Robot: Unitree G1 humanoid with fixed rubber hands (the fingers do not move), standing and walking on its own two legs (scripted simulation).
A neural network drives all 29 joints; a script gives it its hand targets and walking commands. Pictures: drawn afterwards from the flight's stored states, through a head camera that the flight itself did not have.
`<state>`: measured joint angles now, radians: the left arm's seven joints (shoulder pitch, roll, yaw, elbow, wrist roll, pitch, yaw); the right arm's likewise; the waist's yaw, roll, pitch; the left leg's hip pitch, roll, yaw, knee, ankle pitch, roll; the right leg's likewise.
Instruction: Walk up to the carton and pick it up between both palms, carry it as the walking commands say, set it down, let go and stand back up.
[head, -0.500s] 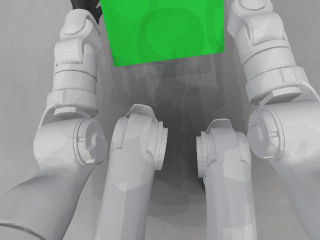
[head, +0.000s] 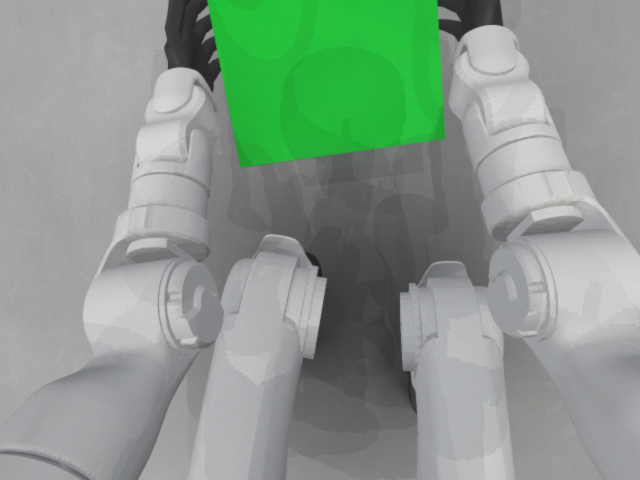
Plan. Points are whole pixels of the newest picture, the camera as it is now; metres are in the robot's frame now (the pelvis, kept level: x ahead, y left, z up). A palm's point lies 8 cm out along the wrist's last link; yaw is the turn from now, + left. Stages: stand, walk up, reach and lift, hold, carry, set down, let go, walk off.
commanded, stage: set down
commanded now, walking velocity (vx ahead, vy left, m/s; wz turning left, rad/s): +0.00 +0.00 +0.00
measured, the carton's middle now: (335, 62) +0.52 +0.08 -0.23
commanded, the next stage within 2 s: none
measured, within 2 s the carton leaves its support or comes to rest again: rests again in 0.62 s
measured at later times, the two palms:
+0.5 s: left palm (195, 70) +0.49 +0.22 -0.16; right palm (475, 30) +0.54 -0.06 -0.16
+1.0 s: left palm (171, 91) +0.47 +0.25 -0.17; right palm (495, 51) +0.53 -0.09 -0.18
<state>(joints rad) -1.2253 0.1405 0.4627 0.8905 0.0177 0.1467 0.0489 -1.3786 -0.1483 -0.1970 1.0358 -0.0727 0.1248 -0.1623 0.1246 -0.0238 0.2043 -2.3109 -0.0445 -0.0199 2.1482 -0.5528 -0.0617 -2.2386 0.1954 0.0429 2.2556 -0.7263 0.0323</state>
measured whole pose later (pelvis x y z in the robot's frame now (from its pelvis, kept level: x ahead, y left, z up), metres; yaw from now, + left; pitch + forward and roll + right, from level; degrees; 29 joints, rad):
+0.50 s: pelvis +0.00 +0.00 -0.01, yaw +0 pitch +40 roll +4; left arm -1.25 0.15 0.48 0.96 0.01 0.07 0.03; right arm -1.37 -0.16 -0.16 1.03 -0.07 0.08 -0.15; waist 0.13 -0.02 0.23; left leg -2.30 -0.04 -0.02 2.17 -0.57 -0.07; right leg -2.25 0.17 0.03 2.28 -0.73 0.00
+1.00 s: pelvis -0.03 +0.01 -0.01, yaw -1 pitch +29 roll +2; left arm -1.32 0.31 0.24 0.94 -0.26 0.10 0.13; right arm -1.46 -0.37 0.07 0.98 0.20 0.18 -0.12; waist 0.12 0.00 0.52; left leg -2.19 -0.02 0.01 2.18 -0.49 -0.02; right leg -2.12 0.13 0.03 2.28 -0.67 0.03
